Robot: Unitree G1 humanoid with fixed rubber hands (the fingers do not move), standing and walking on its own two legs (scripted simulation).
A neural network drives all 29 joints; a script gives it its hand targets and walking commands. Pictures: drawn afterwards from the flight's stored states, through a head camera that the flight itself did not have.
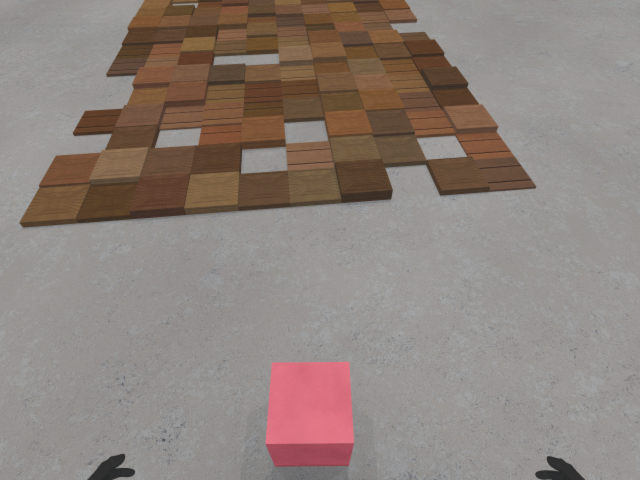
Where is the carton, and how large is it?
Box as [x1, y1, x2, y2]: [265, 362, 353, 466]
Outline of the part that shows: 272,363 265,443 275,466 348,465 353,445 348,362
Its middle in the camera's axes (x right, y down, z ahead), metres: -0.03 +0.50 +1.07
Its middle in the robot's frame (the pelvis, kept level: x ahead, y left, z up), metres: +0.39 +0.05 -0.66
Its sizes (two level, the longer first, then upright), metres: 0.210 0.200 0.250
